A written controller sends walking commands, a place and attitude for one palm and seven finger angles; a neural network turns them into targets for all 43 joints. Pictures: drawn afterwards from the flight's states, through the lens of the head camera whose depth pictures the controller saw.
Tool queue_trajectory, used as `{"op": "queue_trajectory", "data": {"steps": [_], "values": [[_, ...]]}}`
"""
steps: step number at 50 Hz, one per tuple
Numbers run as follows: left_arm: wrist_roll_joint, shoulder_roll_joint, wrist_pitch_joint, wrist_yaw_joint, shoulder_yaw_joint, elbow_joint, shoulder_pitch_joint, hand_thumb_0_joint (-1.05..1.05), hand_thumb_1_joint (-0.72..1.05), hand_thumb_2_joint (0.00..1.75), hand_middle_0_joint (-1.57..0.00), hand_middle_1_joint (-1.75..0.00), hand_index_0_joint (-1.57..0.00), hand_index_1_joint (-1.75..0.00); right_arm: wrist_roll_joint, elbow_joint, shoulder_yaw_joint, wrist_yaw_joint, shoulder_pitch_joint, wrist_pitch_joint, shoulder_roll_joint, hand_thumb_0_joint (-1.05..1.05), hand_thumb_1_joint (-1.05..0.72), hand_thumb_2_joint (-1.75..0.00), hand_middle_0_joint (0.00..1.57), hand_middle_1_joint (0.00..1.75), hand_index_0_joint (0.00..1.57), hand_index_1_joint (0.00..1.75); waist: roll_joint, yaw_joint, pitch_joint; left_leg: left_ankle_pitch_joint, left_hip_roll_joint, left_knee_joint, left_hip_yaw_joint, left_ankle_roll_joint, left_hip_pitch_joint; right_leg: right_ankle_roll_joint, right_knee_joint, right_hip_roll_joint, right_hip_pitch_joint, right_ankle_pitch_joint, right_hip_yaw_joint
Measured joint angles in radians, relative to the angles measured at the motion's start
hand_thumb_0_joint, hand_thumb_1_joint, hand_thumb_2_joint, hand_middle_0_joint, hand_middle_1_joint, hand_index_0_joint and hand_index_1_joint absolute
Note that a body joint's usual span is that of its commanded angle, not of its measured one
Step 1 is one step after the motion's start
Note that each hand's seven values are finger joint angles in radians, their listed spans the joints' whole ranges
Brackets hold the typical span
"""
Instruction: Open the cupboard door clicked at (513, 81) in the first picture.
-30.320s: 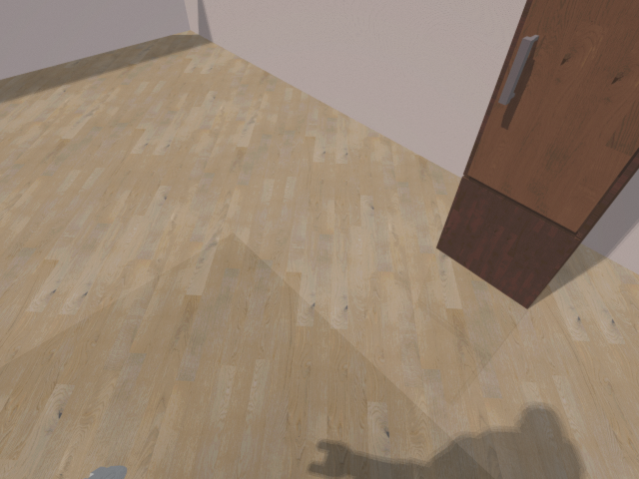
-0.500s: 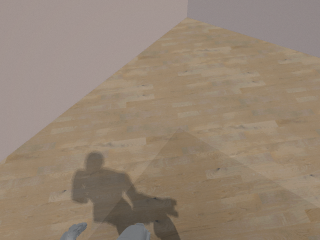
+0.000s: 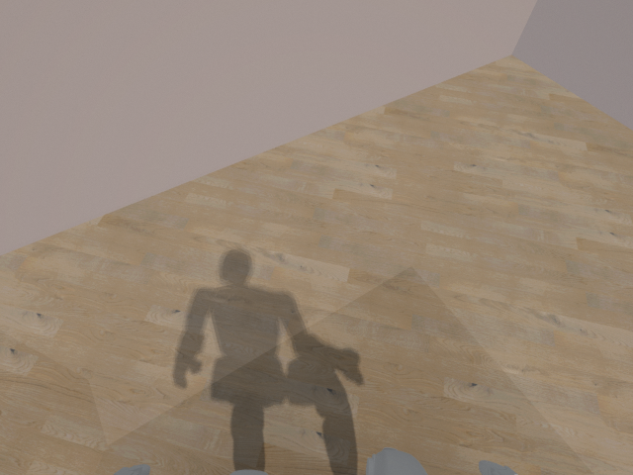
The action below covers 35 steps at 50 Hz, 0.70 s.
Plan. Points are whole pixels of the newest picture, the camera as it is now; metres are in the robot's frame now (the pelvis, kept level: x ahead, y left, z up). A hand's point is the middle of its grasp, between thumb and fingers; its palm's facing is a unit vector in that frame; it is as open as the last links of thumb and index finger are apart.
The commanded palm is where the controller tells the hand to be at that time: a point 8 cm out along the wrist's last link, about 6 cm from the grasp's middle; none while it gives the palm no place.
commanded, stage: turn to face it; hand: left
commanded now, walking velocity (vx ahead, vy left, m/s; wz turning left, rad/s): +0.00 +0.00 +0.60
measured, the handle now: out of the picture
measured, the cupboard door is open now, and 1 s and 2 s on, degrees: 45 45 45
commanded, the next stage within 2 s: none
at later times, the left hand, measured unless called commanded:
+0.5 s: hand out of the picture +0.02 +0.16 -0.17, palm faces +0.35 -0.91 -0.23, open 7.3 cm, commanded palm none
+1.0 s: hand out of the picture +0.03 +0.16 -0.15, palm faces +0.56 -0.77 -0.30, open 7.4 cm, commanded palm none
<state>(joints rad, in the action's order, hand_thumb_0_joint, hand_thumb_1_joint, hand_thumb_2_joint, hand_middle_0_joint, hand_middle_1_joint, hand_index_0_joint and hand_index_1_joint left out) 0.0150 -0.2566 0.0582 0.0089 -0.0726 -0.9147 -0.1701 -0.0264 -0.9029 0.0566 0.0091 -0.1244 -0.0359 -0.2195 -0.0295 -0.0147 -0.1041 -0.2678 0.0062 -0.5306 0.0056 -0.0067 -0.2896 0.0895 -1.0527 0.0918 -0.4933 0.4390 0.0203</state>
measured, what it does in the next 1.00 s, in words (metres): steps on the spot, turning left: right foot, then left foot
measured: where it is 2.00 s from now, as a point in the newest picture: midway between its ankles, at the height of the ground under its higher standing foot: outside the picture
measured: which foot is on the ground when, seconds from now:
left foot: down 0.00-0.14, up 0.16-0.52, down 0.54-0.92, up 0.94-1.00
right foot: up 0.00-0.12, down 0.14-0.54, up 0.56-0.92, down 0.94-1.00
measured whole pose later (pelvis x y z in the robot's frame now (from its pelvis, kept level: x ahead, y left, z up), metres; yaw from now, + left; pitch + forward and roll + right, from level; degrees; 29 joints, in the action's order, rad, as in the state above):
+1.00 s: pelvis +0.05 -0.07 -0.01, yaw +37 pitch +1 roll +1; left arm 0.02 -0.20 0.01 0.02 -0.04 -0.86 -0.13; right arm -0.02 -0.95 0.09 0.01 -0.18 -0.08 -0.25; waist 0.05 0.03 -0.10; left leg -0.49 0.04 -0.93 0.09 0.03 -0.43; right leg -0.01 -0.62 0.05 -0.30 0.34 0.08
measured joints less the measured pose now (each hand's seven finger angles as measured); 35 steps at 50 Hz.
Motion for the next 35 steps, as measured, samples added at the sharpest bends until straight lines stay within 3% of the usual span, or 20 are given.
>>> {"op": "queue_trajectory", "data": {"steps": [4,7,8,10,13,15,19,24,27,29,31,35], "values": [[-0.003,0.007,-0.010,-0.002,0.004,0.028,0.024,0.00,0.91,0.89,-0.20,-0.30,-0.20,-0.30,-0.004,-0.010,0.005,0.004,-0.024,-0.011,0.000,0.00,-0.91,-0.90,0.20,0.30,0.20,0.30,0.030,0.015,0.008,0.006,-0.002,0.003,0.050,0.022,-0.004,-0.006,0.197,-0.027,0.058,-0.013,-0.005],[-0.002,0.011,-0.033,-0.002,0.010,0.053,0.024,0.00,0.91,0.89,-0.20,-0.30,-0.20,-0.30,0.002,-0.012,0.014,0.006,-0.043,-0.023,-0.005,0.00,-0.91,-0.90,0.20,0.30,0.20,0.30,0.045,0.023,0.020,-0.023,0.007,-0.057,0.088,0.047,-0.037,-0.027,0.426,-0.046,0.158,-0.109,0.012],[0.003,0.020,-0.044,0.001,0.012,0.055,0.026,0.00,0.91,0.89,-0.20,-0.30,-0.20,-0.30,0.006,-0.016,0.021,0.006,-0.041,-0.028,-0.011,0.00,-0.91,-0.90,0.20,0.30,0.20,0.30,0.056,0.022,0.016,-0.087,0.010,-0.122,0.093,0.047,-0.063,-0.062,0.429,-0.048,0.160,-0.120,0.023],[0.006,0.040,-0.053,0.008,0.023,0.058,0.025,0.00,0.91,0.89,-0.20,-0.30,-0.20,-0.30,0.007,-0.025,0.033,0.008,-0.036,-0.040,-0.025,0.00,-0.91,-0.90,0.20,0.30,0.20,0.30,0.068,0.029,0.004,-0.212,0.028,-0.348,0.080,0.042,-0.136,-0.099,0.410,-0.034,0.169,-0.106,0.052],[0.005,0.066,-0.048,0.015,0.034,0.055,0.007,0.00,0.90,0.89,-0.20,-0.30,-0.20,-0.30,0.005,-0.036,0.041,0.016,-0.029,-0.052,-0.036,0.01,-0.91,-0.90,0.20,0.30,0.20,0.29,0.066,0.038,-0.002,-0.185,0.018,-0.612,0.029,0.054,-0.212,-0.108,0.455,-0.013,0.212,-0.113,0.089],[0.005,0.076,-0.046,0.017,0.038,0.047,-0.005,0.00,0.90,0.89,-0.20,-0.30,-0.20,-0.30,0.006,-0.039,0.039,0.021,-0.026,-0.055,-0.033,0.01,-0.91,-0.90,0.20,0.30,0.20,0.29,0.053,0.045,-0.002,-0.158,0.000,-0.645,0.000,0.065,-0.222,-0.108,0.493,-0.001,0.238,-0.126,0.115],[0.007,0.088,-0.049,0.016,0.042,0.035,-0.020,0.00,0.90,0.89,-0.20,-0.30,-0.20,-0.30,0.009,-0.041,0.032,0.027,-0.020,-0.056,-0.021,0.01,-0.91,-0.90,0.20,0.30,0.20,0.29,0.023,0.044,-0.005,-0.164,-0.027,-0.505,-0.041,0.077,-0.176,-0.108,0.530,0.025,0.269,-0.132,0.172],[0.011,0.067,-0.055,0.011,0.030,0.026,-0.032,0.00,0.91,0.89,-0.20,-0.30,-0.20,-0.30,0.013,-0.039,0.020,0.028,0.009,-0.047,-0.008,0.01,-0.91,-0.90,0.20,0.30,0.19,0.29,-0.005,0.016,-0.021,-0.180,-0.031,-0.258,-0.085,0.063,-0.081,-0.096,0.490,0.054,0.271,-0.097,0.242],[0.005,0.043,-0.048,0.006,0.018,0.016,-0.055,0.00,0.91,0.89,-0.20,-0.30,-0.20,-0.30,0.011,-0.017,0.012,0.030,0.020,-0.029,-0.007,0.01,-0.91,-0.90,0.20,0.30,0.20,0.29,-0.014,0.010,-0.013,-0.043,-0.025,-0.065,-0.106,0.036,0.001,-0.076,0.400,0.077,0.243,-0.046,0.277],[0.000,0.019,-0.024,0.005,0.008,0.004,-0.053,0.00,0.91,0.89,-0.20,-0.30,-0.20,-0.30,0.005,-0.004,0.012,0.027,0.027,-0.011,0.001,0.00,-0.91,-0.90,0.20,0.30,0.20,0.29,-0.034,0.011,-0.012,-0.038,-0.008,-0.097,-0.096,-0.004,-0.023,-0.041,0.227,0.078,0.171,0.070,0.208],[0.002,0.003,0.001,0.011,0.001,-0.012,-0.039,0.00,0.91,0.89,-0.20,-0.30,-0.20,-0.30,0.003,0.005,0.006,0.016,0.020,0.001,0.006,0.00,-0.91,-0.90,0.20,0.30,0.20,0.29,-0.035,0.007,-0.008,-0.072,-0.003,-0.110,-0.077,-0.024,-0.030,-0.024,0.059,0.044,0.096,0.120,0.119],[0.001,-0.007,0.007,0.006,-0.006,-0.014,-0.007,0.00,0.91,0.89,-0.20,-0.30,-0.20,-0.30,0.002,0.001,-0.002,-0.004,-0.007,0.006,0.010,0.00,-0.91,-0.90,0.20,0.30,0.20,0.30,-0.019,0.005,0.002,-0.030,0.008,-0.025,-0.033,-0.017,0.000,-0.004,-0.076,0.009,0.007,0.024,0.025]]}}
